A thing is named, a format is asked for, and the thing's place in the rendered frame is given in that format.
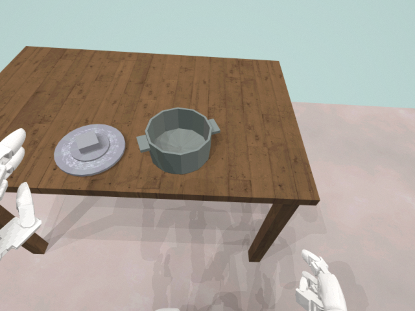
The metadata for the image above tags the right robot hand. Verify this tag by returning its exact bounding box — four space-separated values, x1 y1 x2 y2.
296 249 347 311

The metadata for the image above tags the pot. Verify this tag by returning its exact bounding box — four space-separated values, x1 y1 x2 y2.
136 108 220 174

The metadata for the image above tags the knob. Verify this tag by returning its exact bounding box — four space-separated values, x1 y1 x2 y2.
75 130 101 154

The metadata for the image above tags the left robot hand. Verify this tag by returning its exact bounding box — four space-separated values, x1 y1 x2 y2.
0 128 42 261

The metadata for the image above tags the table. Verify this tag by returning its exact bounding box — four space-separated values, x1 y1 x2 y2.
0 46 320 262

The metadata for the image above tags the lid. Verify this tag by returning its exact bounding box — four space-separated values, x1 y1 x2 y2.
54 124 126 177

